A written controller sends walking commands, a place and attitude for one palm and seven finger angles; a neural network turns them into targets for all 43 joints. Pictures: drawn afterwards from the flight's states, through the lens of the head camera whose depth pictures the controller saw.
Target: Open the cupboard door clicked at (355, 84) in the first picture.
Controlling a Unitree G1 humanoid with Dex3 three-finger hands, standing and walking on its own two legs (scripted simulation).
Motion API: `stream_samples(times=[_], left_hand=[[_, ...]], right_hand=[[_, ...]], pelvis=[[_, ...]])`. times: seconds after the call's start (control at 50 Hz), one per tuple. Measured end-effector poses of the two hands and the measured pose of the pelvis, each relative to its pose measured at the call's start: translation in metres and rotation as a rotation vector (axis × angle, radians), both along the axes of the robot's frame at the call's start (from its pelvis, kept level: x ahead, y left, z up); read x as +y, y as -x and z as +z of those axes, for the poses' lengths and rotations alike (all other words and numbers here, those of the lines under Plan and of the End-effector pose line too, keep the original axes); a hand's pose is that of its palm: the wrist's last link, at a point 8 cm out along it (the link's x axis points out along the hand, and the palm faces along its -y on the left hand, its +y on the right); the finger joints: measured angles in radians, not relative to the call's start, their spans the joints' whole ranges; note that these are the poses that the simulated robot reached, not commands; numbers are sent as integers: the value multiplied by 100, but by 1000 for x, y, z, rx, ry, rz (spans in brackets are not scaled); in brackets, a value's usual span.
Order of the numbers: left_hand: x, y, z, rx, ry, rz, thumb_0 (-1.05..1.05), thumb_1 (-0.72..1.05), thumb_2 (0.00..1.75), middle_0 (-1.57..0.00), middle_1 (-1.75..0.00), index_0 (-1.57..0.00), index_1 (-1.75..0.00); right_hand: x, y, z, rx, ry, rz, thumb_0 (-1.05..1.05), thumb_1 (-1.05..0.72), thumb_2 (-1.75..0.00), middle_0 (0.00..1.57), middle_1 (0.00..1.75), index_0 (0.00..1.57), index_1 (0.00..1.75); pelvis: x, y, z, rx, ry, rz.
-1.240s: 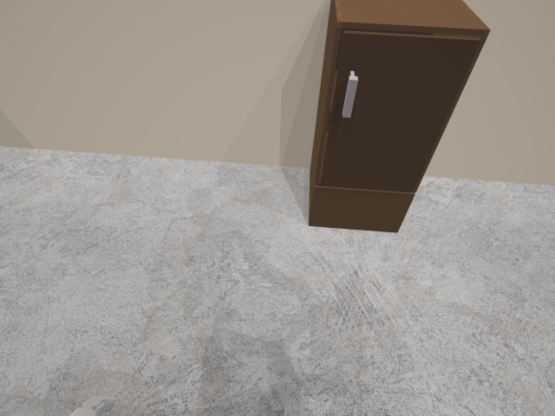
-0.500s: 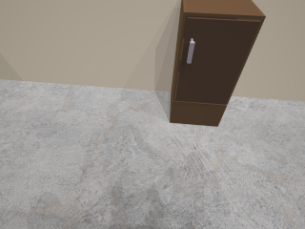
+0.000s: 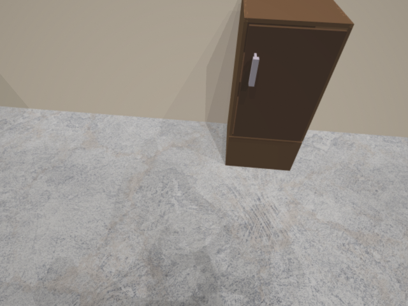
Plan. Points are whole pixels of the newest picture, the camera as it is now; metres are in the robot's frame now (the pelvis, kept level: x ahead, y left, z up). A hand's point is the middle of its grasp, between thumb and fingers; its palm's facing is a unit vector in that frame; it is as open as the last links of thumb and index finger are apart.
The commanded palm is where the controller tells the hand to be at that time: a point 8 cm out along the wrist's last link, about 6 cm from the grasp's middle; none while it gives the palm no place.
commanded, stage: look at it before walking up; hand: left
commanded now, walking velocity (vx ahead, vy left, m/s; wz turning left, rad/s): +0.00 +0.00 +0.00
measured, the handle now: (253, 69) +1.05 -0.16 -0.06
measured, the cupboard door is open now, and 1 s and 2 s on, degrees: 0 0 0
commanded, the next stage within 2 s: walk to a spot facing it in 0.20 s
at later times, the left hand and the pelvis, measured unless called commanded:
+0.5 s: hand out of the picture +0.07 +0.24 -0.17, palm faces -0.07 -0.95 -0.31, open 7.4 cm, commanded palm none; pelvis +0.00 +0.00 +0.00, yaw -4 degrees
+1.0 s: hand out of the picture +0.05 +0.16 -0.16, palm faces -0.25 -0.94 -0.25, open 7.4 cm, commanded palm none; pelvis -0.03 -0.02 +0.00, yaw -18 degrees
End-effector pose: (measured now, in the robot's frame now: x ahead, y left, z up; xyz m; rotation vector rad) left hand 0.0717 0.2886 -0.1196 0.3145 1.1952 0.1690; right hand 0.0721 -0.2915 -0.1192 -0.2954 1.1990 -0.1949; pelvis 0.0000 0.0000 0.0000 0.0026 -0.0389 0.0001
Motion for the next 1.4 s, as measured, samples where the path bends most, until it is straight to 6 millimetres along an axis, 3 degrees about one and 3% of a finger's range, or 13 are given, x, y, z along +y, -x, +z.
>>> stream_samples(times=[0.22,0.44,0.62,0.76,0.92,1.06,1.22,1.28,1.4], left_hand=[[3,1,1,10,-4,6,1,90,90,-21,-30,-20,-30],[1,5,-3,44,-5,7,1,90,90,-21,-30,-20,-30],[-31,11,-24,110,48,-57,1,91,90,-21,-30,-20,-30],[-68,14,-28,94,43,-110,1,91,90,-21,-30,-20,-30],[-87,19,-12,116,62,-153,1,90,90,-21,-30,-20,-30],[-80,0,-12,93,69,-222,1,90,90,-21,-30,-20,-30],[-49,-31,-27,63,85,-315,1,90,90,-21,-30,-20,-30],[-39,-45,-33,58,99,-354,1,90,90,-21,-30,-20,-30],[-34,-73,-21,42,124,-454,1,91,90,-20,-30,-19,-30]], right_hand=[[-1,-8,2,-6,5,8,0,-91,-90,21,30,20,30],[3,-4,-2,-6,4,-17,0,-91,-90,21,30,20,30],[22,34,-25,-6,-71,-130,0,-91,-90,21,30,20,30],[10,69,-56,17,-132,-229,0,-91,-90,21,30,20,30],[-2,87,-30,-7,-119,-298,1,-91,-90,21,30,20,30],[-3,96,-15,-58,-68,-360,0,-91,-90,20,30,20,30],[27,109,0,-140,-6,-427,0,-91,-90,20,30,20,30],[48,129,6,-148,15,-464,0,-91,-90,20,30,20,30],[85,183,15,-81,14,-571,0,-91,-90,21,30,20,30]], pelvis=[[0,-3,1,-1,1,1],[1,-2,-1,6,0,-32],[-5,10,-14,7,-29,-131],[-25,20,-29,3,-23,-205],[-30,30,-8,32,-40,-278],[-18,36,-5,50,-33,-352],[20,43,-11,60,-7,-447],[34,45,-12,43,-6,-485],[47,39,0,36,36,-570]])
